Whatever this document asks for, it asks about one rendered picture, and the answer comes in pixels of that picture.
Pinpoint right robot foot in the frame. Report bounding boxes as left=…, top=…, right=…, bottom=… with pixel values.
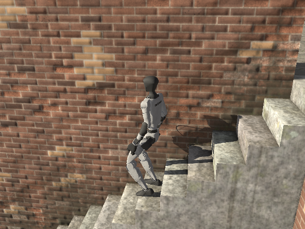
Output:
left=144, top=178, right=161, bottom=186

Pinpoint robot right upper arm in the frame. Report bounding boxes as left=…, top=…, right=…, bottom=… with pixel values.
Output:
left=157, top=93, right=167, bottom=117

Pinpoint left robot forearm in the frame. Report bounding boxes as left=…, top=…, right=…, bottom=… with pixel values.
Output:
left=132, top=122, right=148, bottom=146

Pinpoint left robot hand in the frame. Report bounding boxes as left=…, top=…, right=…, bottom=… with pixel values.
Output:
left=127, top=143, right=137, bottom=155

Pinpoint right robot forearm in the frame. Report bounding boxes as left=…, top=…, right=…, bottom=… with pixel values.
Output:
left=157, top=116, right=166, bottom=129

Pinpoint robot left thigh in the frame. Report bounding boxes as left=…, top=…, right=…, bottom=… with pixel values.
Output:
left=126, top=137, right=153, bottom=168

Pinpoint robot left upper arm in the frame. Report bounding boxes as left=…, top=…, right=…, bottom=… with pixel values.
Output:
left=141, top=99, right=151, bottom=128

